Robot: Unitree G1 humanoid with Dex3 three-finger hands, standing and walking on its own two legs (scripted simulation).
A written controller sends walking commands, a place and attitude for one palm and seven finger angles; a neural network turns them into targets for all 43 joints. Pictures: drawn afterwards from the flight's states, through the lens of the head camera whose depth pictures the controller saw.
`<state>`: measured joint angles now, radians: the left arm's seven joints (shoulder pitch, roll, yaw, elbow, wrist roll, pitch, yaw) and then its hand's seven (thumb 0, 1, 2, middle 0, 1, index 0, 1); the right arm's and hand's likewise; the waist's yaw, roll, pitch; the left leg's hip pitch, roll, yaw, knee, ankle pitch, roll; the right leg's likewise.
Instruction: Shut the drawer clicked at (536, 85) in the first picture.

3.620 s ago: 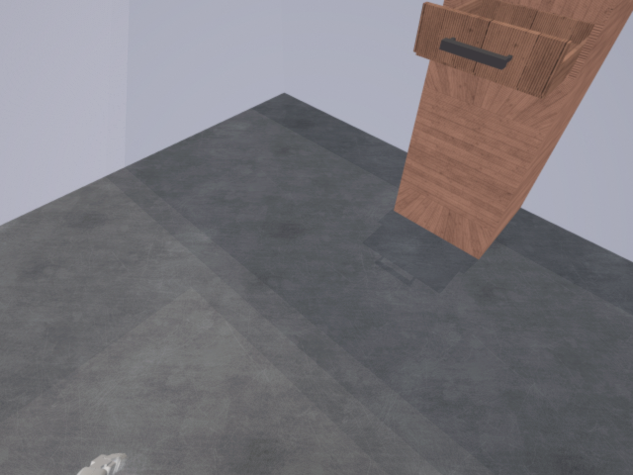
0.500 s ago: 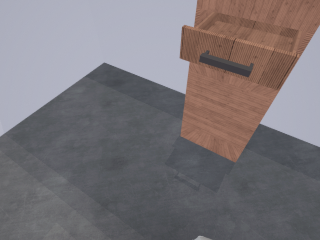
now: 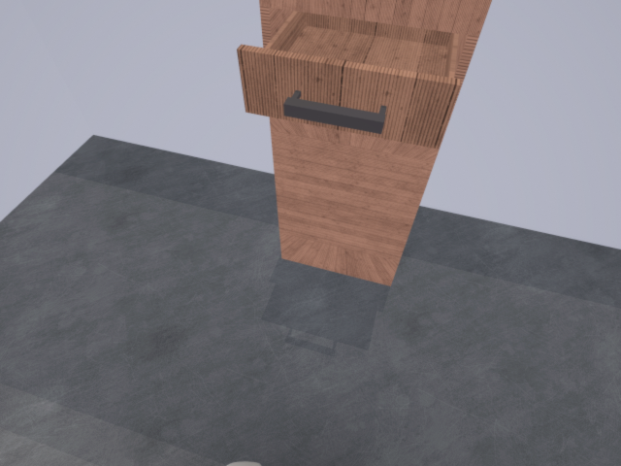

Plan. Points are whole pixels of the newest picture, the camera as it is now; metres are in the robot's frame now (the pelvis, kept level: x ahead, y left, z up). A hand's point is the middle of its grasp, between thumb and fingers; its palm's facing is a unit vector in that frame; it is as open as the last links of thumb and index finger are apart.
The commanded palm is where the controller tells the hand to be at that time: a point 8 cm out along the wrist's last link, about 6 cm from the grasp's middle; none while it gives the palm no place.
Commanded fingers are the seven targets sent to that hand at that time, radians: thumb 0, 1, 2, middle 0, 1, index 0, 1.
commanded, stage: turn to face it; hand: left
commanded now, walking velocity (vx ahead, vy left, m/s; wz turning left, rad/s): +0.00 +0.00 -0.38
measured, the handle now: (336, 108) +0.67 +0.01 +0.08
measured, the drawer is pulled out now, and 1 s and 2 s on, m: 0.18 0.18 0.18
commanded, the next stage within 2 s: take the last steps up to it in 0.24 s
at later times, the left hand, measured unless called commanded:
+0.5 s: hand out of the picture +0.12 +0.18 -0.16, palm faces -0.21 -0.95 -0.22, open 7.4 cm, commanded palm none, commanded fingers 0.00 0.90 0.90 -0.20 -0.30 -0.20 -0.30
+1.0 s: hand out of the picture +0.05 +0.15 -0.19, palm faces -0.14 -0.98 -0.15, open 7.4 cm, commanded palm none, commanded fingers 0.00 0.90 0.90 -0.20 -0.30 -0.20 -0.30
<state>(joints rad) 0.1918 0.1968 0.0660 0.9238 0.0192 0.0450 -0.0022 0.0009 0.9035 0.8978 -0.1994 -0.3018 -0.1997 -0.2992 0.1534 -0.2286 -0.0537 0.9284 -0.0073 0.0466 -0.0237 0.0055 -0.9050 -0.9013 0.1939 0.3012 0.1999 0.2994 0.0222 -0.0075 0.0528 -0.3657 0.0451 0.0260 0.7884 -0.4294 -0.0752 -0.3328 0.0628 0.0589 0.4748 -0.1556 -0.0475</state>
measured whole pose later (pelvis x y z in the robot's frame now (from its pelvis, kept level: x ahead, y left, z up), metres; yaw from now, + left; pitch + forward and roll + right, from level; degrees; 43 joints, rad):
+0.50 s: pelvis -0.01 +0.01 -0.01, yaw -13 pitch +0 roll +0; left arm 0.18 0.20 0.06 0.98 0.02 0.06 -0.02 0.00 0.91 0.90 -0.19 -0.30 -0.19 -0.30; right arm 0.31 -0.19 -0.03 1.01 -0.03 0.01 -0.02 0.00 -0.90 -0.90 0.20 0.30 0.21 0.30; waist -0.04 0.02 0.04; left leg -0.21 0.10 0.21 0.56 -0.34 -0.01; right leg -0.22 -0.02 -0.08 0.58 -0.40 0.02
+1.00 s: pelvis +0.13 -0.02 -0.02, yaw -14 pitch -1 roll -1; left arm 0.48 0.12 0.02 1.18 0.02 -0.04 0.02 0.00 0.91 0.90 -0.20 -0.30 -0.20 -0.30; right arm 0.14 -0.17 -0.04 1.02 -0.02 -0.03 0.01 0.01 -0.91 -0.90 0.19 0.30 0.20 0.30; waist 0.03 -0.01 0.06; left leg -0.41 0.06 0.13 0.62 -0.19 0.03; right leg 0.05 0.02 -0.07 0.48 -0.49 -0.03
